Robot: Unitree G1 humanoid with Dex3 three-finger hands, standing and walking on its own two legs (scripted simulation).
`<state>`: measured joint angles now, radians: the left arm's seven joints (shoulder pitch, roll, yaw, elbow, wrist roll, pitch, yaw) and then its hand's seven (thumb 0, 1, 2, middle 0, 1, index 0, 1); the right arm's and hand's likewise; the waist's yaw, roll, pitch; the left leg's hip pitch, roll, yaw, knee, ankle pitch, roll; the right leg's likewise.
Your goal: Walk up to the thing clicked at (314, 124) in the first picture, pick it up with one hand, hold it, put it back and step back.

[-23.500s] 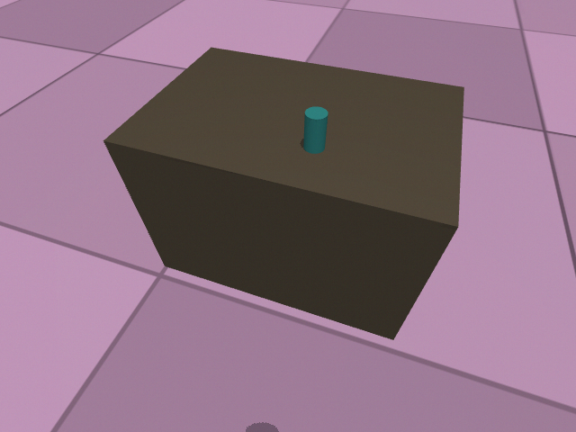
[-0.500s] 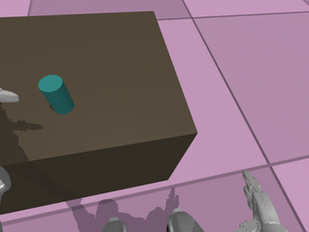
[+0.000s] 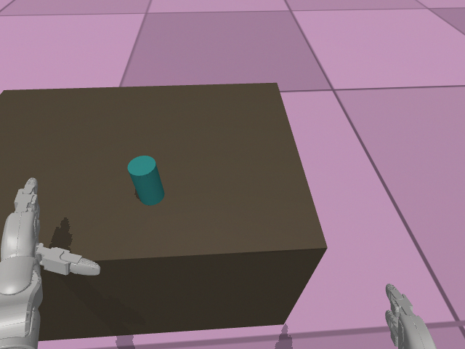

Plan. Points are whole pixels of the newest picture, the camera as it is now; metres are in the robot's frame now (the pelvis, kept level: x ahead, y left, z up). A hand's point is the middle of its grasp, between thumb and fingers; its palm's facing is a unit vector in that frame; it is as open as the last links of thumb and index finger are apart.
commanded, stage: sink last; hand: left
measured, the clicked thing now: (147, 181) +0.49 +0.22 -0.03
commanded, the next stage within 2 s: home in 0.62 s
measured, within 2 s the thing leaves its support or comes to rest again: neither
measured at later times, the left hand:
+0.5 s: hand out of the picture +0.13 +0.23 +0.09, palm faces +0.35 -0.85 -0.39, open 17.4 cm
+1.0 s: hand out of the picture +0.13 +0.27 +0.00, palm faces +0.39 -0.85 -0.37, open 17.5 cm
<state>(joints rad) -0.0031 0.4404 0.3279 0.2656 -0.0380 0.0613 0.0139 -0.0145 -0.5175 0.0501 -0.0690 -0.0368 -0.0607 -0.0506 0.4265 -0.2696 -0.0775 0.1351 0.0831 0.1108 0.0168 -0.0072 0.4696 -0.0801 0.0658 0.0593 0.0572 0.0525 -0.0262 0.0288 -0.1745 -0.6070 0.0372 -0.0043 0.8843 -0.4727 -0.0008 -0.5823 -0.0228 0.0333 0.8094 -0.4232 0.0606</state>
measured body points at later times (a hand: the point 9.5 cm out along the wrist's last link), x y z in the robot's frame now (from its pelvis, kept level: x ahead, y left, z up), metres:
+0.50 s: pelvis -0.03 -0.03 -0.01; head -0.04 -0.05 +0.44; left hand +0.11 +0.27 +0.11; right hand +0.13 -0.29 -0.04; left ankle -0.02 +0.11 -0.70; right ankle -0.02 -0.17 -0.70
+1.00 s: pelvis -0.05 -0.02 -0.01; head -0.02 -0.01 +0.44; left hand +0.10 +0.31 +0.02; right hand +0.13 -0.24 -0.04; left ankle -0.02 +0.11 -0.70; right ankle -0.02 -0.17 -0.70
